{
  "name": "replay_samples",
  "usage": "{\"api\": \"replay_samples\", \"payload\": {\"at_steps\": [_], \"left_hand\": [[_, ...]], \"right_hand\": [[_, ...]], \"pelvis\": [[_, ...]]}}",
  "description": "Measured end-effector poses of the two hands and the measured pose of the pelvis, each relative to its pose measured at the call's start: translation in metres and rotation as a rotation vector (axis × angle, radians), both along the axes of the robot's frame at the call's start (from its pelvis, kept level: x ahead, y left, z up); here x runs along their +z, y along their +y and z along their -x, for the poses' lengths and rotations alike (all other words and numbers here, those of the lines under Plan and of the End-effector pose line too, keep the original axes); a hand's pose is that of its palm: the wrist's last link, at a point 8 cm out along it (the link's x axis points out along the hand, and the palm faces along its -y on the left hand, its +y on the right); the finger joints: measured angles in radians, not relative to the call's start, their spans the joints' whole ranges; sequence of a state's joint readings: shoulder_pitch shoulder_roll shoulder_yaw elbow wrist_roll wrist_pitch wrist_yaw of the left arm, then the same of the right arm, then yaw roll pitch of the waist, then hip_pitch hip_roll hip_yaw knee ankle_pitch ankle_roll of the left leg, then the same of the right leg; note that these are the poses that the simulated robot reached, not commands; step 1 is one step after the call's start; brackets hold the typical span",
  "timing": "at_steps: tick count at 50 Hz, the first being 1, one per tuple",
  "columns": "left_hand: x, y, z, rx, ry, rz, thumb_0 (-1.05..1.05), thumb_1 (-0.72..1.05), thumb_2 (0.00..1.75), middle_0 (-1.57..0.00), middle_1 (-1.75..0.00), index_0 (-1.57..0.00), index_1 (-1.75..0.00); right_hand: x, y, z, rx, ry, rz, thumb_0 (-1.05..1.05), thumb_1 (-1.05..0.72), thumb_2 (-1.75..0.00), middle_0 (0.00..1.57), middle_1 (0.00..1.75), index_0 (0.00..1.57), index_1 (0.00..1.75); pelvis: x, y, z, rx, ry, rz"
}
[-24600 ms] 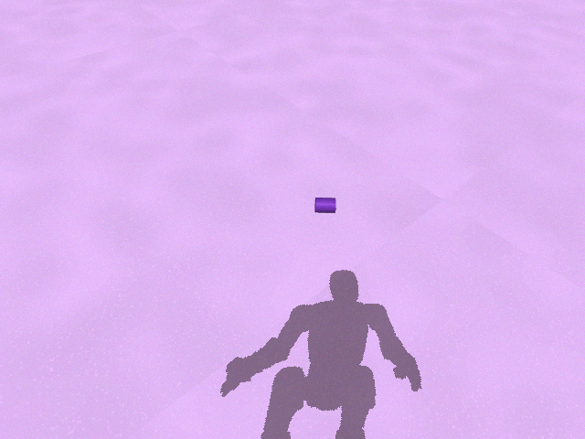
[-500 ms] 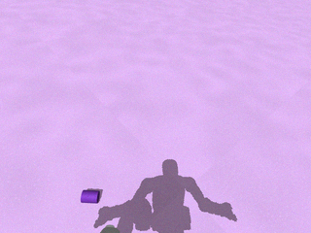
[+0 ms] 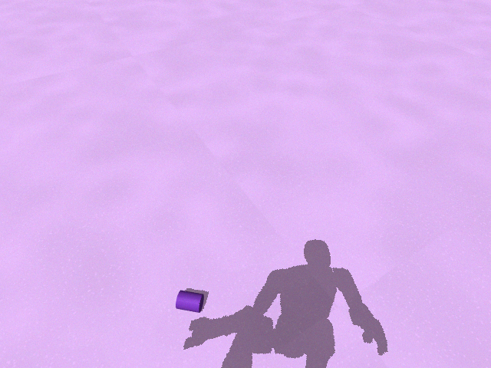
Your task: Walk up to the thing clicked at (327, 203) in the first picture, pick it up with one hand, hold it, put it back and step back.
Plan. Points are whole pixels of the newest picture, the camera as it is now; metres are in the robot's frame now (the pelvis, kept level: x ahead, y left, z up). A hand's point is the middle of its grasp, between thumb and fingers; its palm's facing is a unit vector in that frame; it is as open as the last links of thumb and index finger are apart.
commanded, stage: walk up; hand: left
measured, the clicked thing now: (190, 301) +0.54 +0.23 -0.72
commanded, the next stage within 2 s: none
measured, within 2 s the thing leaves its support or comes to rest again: neither
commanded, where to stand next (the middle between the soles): +0.15 +0.02 m, yaw -3 degrees
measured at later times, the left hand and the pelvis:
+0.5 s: hand (127, 362) +0.20 +0.23 -0.15, palm faces -0.01 -0.93 -0.37, open 7.4 cm; pelvis +0.10 -0.03 -0.01, yaw +2 degrees
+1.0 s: hand out of the picture +0.12 +0.24 -0.15, palm faces +0.00 -0.92 -0.38, open 7.4 cm; pelvis +0.08 -0.03 +0.00, yaw +2 degrees
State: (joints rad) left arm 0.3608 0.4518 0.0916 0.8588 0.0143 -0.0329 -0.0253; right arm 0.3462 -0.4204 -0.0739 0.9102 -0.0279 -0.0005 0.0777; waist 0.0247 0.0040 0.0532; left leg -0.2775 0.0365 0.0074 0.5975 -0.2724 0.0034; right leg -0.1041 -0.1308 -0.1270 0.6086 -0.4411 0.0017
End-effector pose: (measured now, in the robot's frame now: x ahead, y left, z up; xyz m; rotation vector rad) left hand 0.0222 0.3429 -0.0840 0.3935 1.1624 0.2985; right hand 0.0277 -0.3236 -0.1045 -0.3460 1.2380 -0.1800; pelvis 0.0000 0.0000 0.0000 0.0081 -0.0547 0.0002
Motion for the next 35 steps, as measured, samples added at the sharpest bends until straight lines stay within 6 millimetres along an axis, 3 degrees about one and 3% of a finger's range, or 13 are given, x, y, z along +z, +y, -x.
{"api": "replay_samples", "payload": {"at_steps": [4, 11, 15, 18, 21, 27, 30, 35], "left_hand": [[-0.023, -0.01, -0.034, -0.029, 0.037, 0.078, 0.0, 0.9, 0.9, -0.2, -0.3, -0.2, -0.3], [-0.029, -0.035, -0.11, -0.068, -0.054, 0.167, 0.0, 0.9, 0.9, -0.2, -0.3, -0.2, -0.3], [-0.032, -0.048, -0.14, -0.071, -0.044, 0.158, 0.0, 0.9, 0.9, -0.2, -0.3, -0.2, -0.3], [-0.038, -0.056, -0.156, -0.063, -0.032, 0.122, 0.0, 0.9, 0.9, -0.2, -0.3, -0.2, -0.3], [-0.037, -0.065, -0.163, -0.051, -0.018, 0.099, 0.0, 0.91, 0.9, -0.2, -0.3, -0.2, -0.3], [-0.028, -0.07, -0.167, -0.042, -0.02, 0.076, 0.0, 0.9, 0.9, -0.2, -0.3, -0.2, -0.3], [-0.032, -0.062, -0.168, -0.034, -0.037, 0.067, 0.0, 0.9, 0.9, -0.2, -0.3, -0.2, -0.3], [-0.037, -0.05, -0.161, 0.002, -0.029, 0.064, 0.0, 0.9, 0.9, -0.2, -0.3, -0.2, -0.3]], "right_hand": [[0.015, 0.007, -0.041, 0.006, -0.128, 0.053, 0.01, -0.9, -0.9, 0.2, 0.3, 0.2, 0.3], [0.036, 0.004, -0.068, 0.038, -0.088, 0.095, 0.0, -0.9, -0.9, 0.2, 0.3, 0.2, 0.3], [0.026, -0.01, -0.085, 0.032, -0.054, 0.106, 0.0, -0.9, -0.9, 0.2, 0.3, 0.2, 0.31], [0.004, -0.022, -0.105, 0.016, -0.04, 0.091, 0.0, -0.9, -0.9, 0.2, 0.3, 0.2, 0.31], [-0.015, -0.024, -0.128, 0.008, -0.037, 0.063, 0.0, -0.9, -0.9, 0.2, 0.3, 0.2, 0.3], [-0.029, -0.008, -0.158, 0.047, -0.046, 0.004, 0.0, -0.9, -0.9, 0.2, 0.3, 0.2, 0.3], [-0.033, -0.002, -0.16, 0.065, -0.046, 0.004, 0.0, -0.9, -0.9, 0.2, 0.3, 0.2, 0.3], [-0.026, 0.001, -0.145, 0.06, -0.023, 0.017, 0.0, -0.9, -0.9, 0.2, 0.3, 0.2, 0.3]], "pelvis": [[-0.003, 0.013, -0.021, 0.002, -0.002, 0.0], [0.006, 0.004, -0.057, 0.024, -0.004, -0.007], [0.001, -0.007, -0.079, 0.02, 0.003, -0.014], [-0.011, -0.019, -0.096, 0.022, 0.008, -0.016], [-0.015, -0.026, -0.1, 0.018, -0.001, 0.015], [-0.013, -0.027, -0.102, 0.037, 0.009, -0.002], [-0.018, -0.024, -0.099, 0.044, 0.012, 0.0], [-0.018, -0.019, -0.092, 0.041, 0.004, -0.007]]}}
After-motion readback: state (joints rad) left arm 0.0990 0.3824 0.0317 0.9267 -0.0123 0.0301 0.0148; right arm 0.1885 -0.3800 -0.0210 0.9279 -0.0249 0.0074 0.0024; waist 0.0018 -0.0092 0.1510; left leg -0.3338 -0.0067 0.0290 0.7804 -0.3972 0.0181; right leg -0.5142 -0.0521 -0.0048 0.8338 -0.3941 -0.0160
